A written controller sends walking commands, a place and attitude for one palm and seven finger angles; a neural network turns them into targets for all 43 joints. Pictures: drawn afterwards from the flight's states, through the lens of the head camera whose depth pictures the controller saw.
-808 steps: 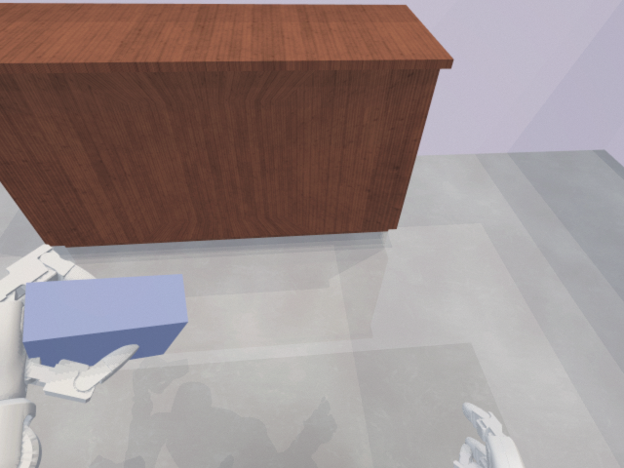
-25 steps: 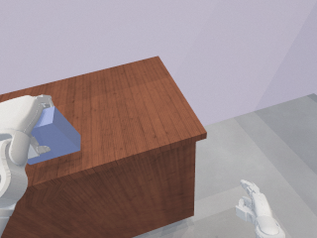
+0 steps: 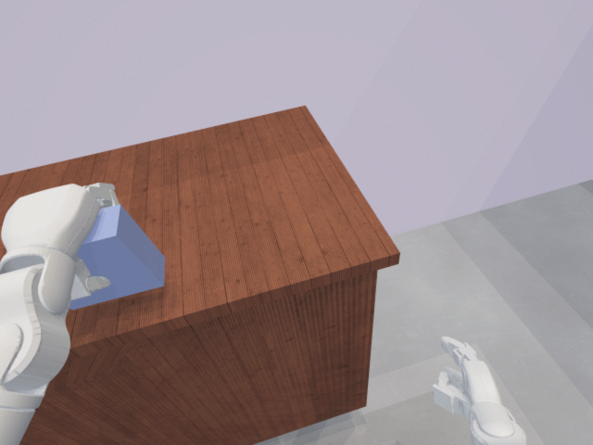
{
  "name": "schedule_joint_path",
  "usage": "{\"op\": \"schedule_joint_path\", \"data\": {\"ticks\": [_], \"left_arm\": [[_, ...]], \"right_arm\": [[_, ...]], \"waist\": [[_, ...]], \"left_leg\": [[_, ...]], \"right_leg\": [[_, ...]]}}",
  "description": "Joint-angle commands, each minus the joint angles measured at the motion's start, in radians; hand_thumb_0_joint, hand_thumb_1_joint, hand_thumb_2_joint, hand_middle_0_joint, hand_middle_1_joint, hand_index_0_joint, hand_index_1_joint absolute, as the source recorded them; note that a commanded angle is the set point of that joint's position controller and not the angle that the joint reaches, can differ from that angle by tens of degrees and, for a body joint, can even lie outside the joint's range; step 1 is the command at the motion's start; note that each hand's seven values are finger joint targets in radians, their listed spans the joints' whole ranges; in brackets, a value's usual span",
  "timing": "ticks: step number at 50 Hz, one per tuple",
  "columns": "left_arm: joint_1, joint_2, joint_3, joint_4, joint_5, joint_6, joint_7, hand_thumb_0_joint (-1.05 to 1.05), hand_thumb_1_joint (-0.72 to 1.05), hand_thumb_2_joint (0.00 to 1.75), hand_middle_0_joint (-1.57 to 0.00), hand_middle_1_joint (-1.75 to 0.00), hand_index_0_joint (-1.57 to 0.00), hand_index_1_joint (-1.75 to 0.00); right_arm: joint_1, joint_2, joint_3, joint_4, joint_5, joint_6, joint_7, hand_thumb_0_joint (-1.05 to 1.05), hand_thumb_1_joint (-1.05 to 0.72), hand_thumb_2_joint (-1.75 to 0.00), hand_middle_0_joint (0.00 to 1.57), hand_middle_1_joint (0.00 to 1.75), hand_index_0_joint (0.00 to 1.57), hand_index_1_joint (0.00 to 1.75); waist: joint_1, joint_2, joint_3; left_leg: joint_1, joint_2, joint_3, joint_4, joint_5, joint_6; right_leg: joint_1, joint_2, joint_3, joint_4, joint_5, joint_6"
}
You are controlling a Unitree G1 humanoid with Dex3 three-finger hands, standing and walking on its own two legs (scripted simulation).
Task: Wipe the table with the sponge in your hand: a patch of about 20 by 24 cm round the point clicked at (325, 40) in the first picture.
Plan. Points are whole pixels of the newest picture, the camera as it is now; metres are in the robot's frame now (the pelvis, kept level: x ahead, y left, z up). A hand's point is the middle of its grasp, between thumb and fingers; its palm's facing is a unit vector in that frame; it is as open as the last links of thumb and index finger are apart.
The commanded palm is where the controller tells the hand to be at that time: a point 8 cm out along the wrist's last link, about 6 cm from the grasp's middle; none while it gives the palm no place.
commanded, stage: move the sponge above the wiping area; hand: left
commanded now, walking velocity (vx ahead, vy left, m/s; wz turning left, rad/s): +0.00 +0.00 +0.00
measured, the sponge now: (103, 268) +0.26 +0.30 +0.14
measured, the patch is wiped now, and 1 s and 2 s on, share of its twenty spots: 0.00 0.00 0.00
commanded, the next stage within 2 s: lower the sponge onto the table in 1.32 s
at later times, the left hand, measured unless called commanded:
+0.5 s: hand (86, 245) +0.27 +0.32 +0.17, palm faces +0.09 -0.02 -1.00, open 9.2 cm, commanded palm +0.23 +0.32 +0.24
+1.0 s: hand (68, 248) +0.26 +0.33 +0.18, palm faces +0.08 -0.01 -1.00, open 9.2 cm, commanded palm +0.22 +0.32 +0.25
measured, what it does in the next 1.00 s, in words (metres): stands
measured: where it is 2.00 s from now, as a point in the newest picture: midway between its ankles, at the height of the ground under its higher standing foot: outside the picture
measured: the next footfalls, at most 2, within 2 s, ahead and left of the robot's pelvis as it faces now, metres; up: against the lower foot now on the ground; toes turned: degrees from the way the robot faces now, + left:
none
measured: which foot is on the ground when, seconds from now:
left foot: down 0.00-1.00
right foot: down 0.00-1.00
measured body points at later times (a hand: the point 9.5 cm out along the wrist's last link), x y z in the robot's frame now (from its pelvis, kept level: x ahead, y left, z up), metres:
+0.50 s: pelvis +0.01 +0.00 +0.00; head +0.01 -0.05 +0.45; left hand +0.26 +0.31 +0.22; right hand +0.25 -0.20 -0.09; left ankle +0.02 +0.11 -0.74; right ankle +0.01 -0.09 -0.74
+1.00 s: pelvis +0.01 +0.00 +0.00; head +0.01 -0.05 +0.45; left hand +0.25 +0.33 +0.23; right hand +0.26 -0.20 -0.09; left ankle +0.02 +0.11 -0.74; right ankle +0.01 -0.09 -0.74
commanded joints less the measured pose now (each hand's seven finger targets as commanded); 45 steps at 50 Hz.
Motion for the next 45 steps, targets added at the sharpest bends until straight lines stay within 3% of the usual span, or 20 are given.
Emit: {"op": "schedule_joint_path", "data": {"ticks": [1,2,5,7,11,12,13,17,20,22,23,26,27,28,31,32,35,42,44,45], "left_arm": [[-0.348,0.298,0.181,-0.112,0.06,-0.006,0.042,0.0,0.1,1.3,-1.2,-1.6,-1.2,-1.6],[-0.364,0.284,0.175,-0.148,0.06,-0.004,0.039,0.0,0.1,1.3,-1.2,-1.6,-1.2,-1.6],[-0.336,0.299,0.184,-0.088,0.062,-0.023,0.034,0.0,0.1,1.3,-1.2,-1.6,-1.2,-1.6],[-0.337,0.312,0.204,-0.109,0.06,-0.026,0.03,0.0,0.1,1.3,-1.2,-1.6,-1.2,-1.6],[-0.312,0.301,0.198,-0.108,0.053,-0.052,0.033,0.0,0.1,1.3,-1.2,-1.6,-1.2,-1.6],[-0.325,0.305,0.213,-0.125,0.054,-0.051,0.036,0.0,0.1,1.3,-1.2,-1.6,-1.2,-1.6],[-0.307,0.291,0.204,-0.104,0.048,-0.057,0.042,0.0,0.1,1.3,-1.2,-1.6,-1.2,-1.6],[-0.278,0.303,0.232,-0.133,0.047,-0.06,0.052,0.0,0.1,1.3,-1.2,-1.6,-1.2,-1.6],[-0.238,0.307,0.237,-0.125,0.044,-0.064,0.059,0.0,0.1,1.3,-1.2,-1.6,-1.2,-1.6],[-0.225,0.318,0.258,-0.126,0.042,-0.056,0.062,0.0,0.1,1.3,-1.2,-1.6,-1.2,-1.6],[-0.251,0.286,0.218,-0.096,0.045,-0.055,0.063,0.0,0.1,1.3,-1.2,-1.6,-1.2,-1.6],[-0.257,0.285,0.206,-0.085,0.046,-0.061,0.057,0.0,0.1,1.3,-1.2,-1.6,-1.2,-1.6],[-0.275,0.299,0.221,-0.078,0.046,-0.057,0.057,0.0,0.1,1.3,-1.2,-1.6,-1.2,-1.6],[-0.292,0.3,0.212,-0.049,0.049,-0.062,0.058,0.0,0.1,1.3,-1.2,-1.6,-1.2,-1.6],[-0.301,0.335,0.232,-0.09,0.055,-0.089,0.052,0.0,0.1,1.3,-1.2,-1.6,-1.2,-1.6],[-0.337,0.339,0.234,-0.137,0.059,-0.094,0.051,0.0,0.1,1.3,-1.2,-1.6,-1.2,-1.6],[-0.261,0.327,0.244,-0.117,0.047,-0.11,0.056,0.0,0.1,1.3,-1.2,-1.6,-1.2,-1.6],[-0.191,0.318,0.272,-0.121,0.023,-0.053,0.062,0.0,0.1,1.3,-1.2,-1.6,-1.2,-1.6],[-0.201,0.295,0.234,-0.074,0.022,-0.039,0.052,0.0,0.1,1.3,-1.2,-1.6,-1.2,-1.6],[-0.197,0.334,0.263,-0.087,0.025,-0.039,0.046,0.0,0.1,1.3,-1.2,-1.6,-1.2,-1.6]], "right_arm": [[-0.204,-0.097,-0.037,-0.169,0.0,-0.045,-0.006,0.0,-0.9,-0.9,0.2,0.3,0.2,0.3],[-0.264,-0.081,-0.022,-0.193,0.01,-0.057,-0.005,0.0,-0.9,-0.9,0.2,0.3,0.2,0.3],[-0.193,-0.1,-0.04,-0.165,-0.004,-0.05,-0.007,0.0,-0.9,-0.9,0.2,0.3,0.2,0.3],[-0.239,-0.085,-0.025,-0.183,0.007,-0.056,-0.004,0.0,-0.9,-0.9,0.2,0.3,0.2,0.3],[-0.184,-0.094,-0.039,-0.177,-0.004,-0.047,-0.001,0.0,-0.9,-0.9,0.2,0.3,0.2,0.3],[-0.231,-0.083,-0.026,-0.19,0.005,-0.057,0.001,0.0,-0.9,-0.9,0.2,0.3,0.2,0.3],[-0.183,-0.093,-0.038,-0.176,-0.006,-0.057,0.0,0.0,-0.9,-0.9,0.2,0.3,0.2,0.3],[-0.219,-0.084,-0.032,-0.195,0.002,-0.059,0.006,0.0,-0.9,-0.9,0.2,0.3,0.2,0.3],[-0.16,-0.101,-0.051,-0.178,-0.007,-0.047,0.008,0.0,-0.9,-0.9,0.2,0.3,0.2,0.3],[-0.207,-0.091,-0.037,-0.19,0.002,-0.052,0.007,0.0,-0.9,-0.9,0.2,0.3,0.2,0.3],[-0.163,-0.099,-0.043,-0.174,-0.006,-0.047,0.005,0.0,-0.9,-0.9,0.2,0.3,0.2,0.3],[-0.153,-0.101,-0.05,-0.173,-0.003,-0.042,0.001,0.0,-0.9,-0.9,0.2,0.3,0.2,0.3],[-0.203,-0.093,-0.035,-0.184,0.006,-0.052,-0.001,0.0,-0.9,-0.9,0.2,0.3,0.2,0.3],[-0.153,-0.105,-0.042,-0.166,-0.004,-0.048,-0.004,0.0,-0.9,-0.9,0.2,0.3,0.2,0.3],[-0.151,-0.102,-0.048,-0.169,-0.005,-0.047,-0.007,0.0,-0.9,-0.9,0.2,0.3,0.2,0.3],[-0.206,-0.088,-0.031,-0.187,0.004,-0.058,-0.006,0.0,-0.9,-0.9,0.2,0.3,0.2,0.3],[-0.147,-0.096,-0.049,-0.169,-0.009,-0.052,-0.002,0.0,-0.9,-0.9,0.2,0.3,0.2,0.3],[-0.209,-0.089,-0.034,-0.191,0.004,-0.044,0.011,0.0,-0.9,-0.9,0.2,0.3,0.2,0.3],[-0.157,-0.105,-0.047,-0.172,-0.001,-0.034,0.008,0.0,-0.9,-0.9,0.2,0.3,0.2,0.3],[-0.157,-0.113,-0.051,-0.174,-0.003,-0.031,0.007,0.0,-0.9,-0.9,0.2,0.3,0.2,0.3]], "waist": [[-0.009,-0.053,-0.216],[0.004,0.0,-0.223],[-0.009,-0.057,-0.231],[0.002,-0.025,-0.233],[-0.006,-0.03,-0.24],[0.004,0.0,-0.231],[-0.004,-0.034,-0.243],[0.012,-0.011,-0.242],[0.001,-0.038,-0.252],[0.01,-0.032,-0.235],[-0.011,-0.049,-0.229],[-0.016,-0.06,-0.22],[-0.008,-0.037,-0.208],[-0.021,-0.062,-0.215],[-0.015,-0.034,-0.245],[-0.005,0.018,-0.254],[-0.006,-0.009,-0.25],[0.014,-0.032,-0.208],[-0.009,-0.073,-0.199],[-0.001,-0.069,-0.213]], "left_leg": [[0.032,0.004,-0.048,-0.059,0.156,0.012],[0.044,0.0,-0.054,-0.06,0.149,0.013],[0.042,0.003,-0.045,-0.053,0.177,0.016],[0.041,-0.002,-0.054,-0.053,0.17,0.015],[0.042,0.003,-0.043,-0.048,0.198,0.016],[0.046,0.001,-0.052,-0.048,0.192,0.015],[0.043,0.007,-0.04,-0.042,0.199,0.015],[0.045,0.002,-0.051,-0.039,0.221,0.015],[0.046,0.007,-0.044,-0.037,0.25,0.015],[0.037,0.0,-0.049,-0.032,0.236,0.016],[0.036,0.007,-0.034,-0.031,0.241,0.016],[0.041,0.003,-0.039,-0.035,0.223,0.019],[0.039,0.0,-0.044,-0.036,0.2,0.019],[0.033,0.003,-0.038,-0.038,0.203,0.018],[0.054,-0.005,-0.044,-0.035,0.226,0.023],[0.069,-0.009,-0.052,-0.036,0.23,0.022],[0.063,0.0,-0.051,-0.035,0.26,0.018],[0.025,0.002,-0.048,-0.033,0.245,0.012],[0.014,0.007,-0.039,-0.036,0.23,0.012],[0.021,0.006,-0.042,-0.033,0.238,0.014]], "right_leg": [[0.066,-0.005,0.065,-0.081,0.116,-0.022],[0.058,0.005,0.098,-0.08,0.097,-0.04],[0.081,-0.006,0.068,-0.082,0.15,-0.026],[0.076,0.006,0.098,-0.08,0.128,-0.04],[0.092,-0.008,0.058,-0.077,0.17,-0.025],[0.078,0.005,0.092,-0.078,0.15,-0.042],[0.092,-0.01,0.06,-0.073,0.165,-0.031],[0.091,0.004,0.09,-0.07,0.184,-0.042],[0.107,-0.005,0.051,-0.066,0.223,-0.026],[0.094,0.006,0.09,-0.066,0.21,-0.039],[0.089,-0.007,0.054,-0.067,0.219,-0.026],[0.081,-0.004,0.048,-0.077,0.204,-0.019],[0.067,0.007,0.087,-0.082,0.176,-0.035],[0.08,-0.005,0.053,-0.08,0.184,-0.025],[0.099,-0.002,0.053,-0.081,0.204,-0.023],[0.094,0.009,0.09,-0.081,0.198,-0.041],[0.11,0.0,0.051,-0.077,0.229,-0.029],[0.094,0.005,0.086,-0.071,0.226,-0.037],[0.094,-0.004,0.052,-0.074,0.224,-0.019],[0.101,-0.004,0.054,-0.072,0.235,-0.02]]}}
